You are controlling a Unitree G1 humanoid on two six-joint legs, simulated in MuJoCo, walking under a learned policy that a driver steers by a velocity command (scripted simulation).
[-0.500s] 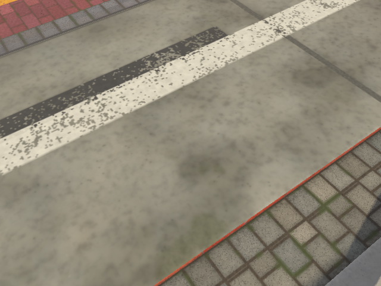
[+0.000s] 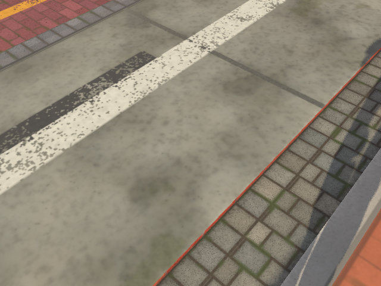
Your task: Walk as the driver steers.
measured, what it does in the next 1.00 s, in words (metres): walks ahead: left foot, then right foot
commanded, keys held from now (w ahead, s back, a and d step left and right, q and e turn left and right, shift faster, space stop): no key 0.30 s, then w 0.66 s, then w+q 0.04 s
